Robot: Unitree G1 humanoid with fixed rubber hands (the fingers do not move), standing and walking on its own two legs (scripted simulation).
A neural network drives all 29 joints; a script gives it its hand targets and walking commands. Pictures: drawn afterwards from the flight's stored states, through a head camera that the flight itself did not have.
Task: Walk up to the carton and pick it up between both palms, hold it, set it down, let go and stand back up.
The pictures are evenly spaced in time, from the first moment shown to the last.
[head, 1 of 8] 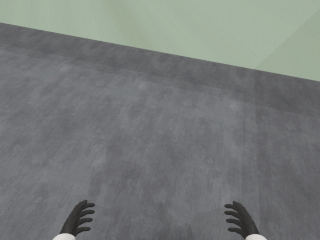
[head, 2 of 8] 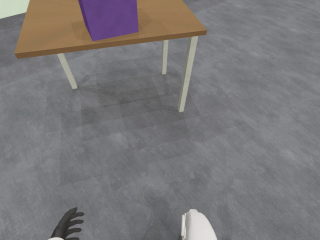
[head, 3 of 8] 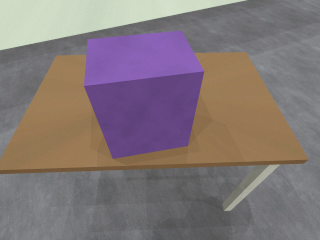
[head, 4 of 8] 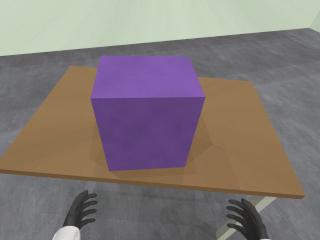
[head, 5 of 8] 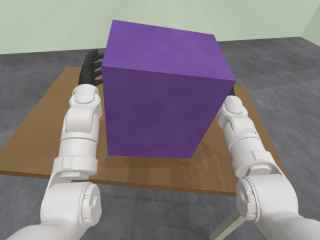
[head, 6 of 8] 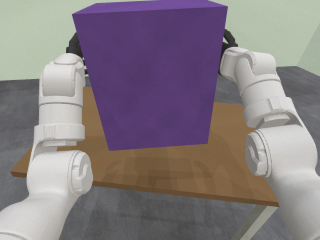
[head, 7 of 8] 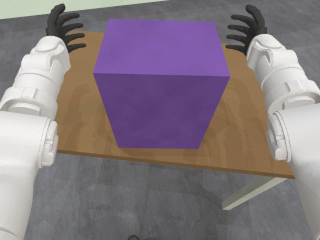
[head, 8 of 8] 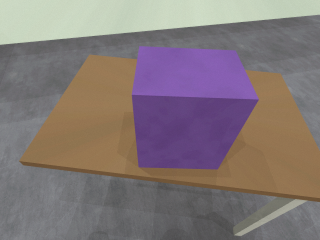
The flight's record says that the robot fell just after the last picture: no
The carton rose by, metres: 0.22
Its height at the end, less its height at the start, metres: +0.00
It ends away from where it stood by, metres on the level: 0.02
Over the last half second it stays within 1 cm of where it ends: yes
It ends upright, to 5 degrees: yes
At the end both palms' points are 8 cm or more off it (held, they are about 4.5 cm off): yes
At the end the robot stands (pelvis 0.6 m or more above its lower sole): yes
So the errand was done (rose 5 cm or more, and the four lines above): yes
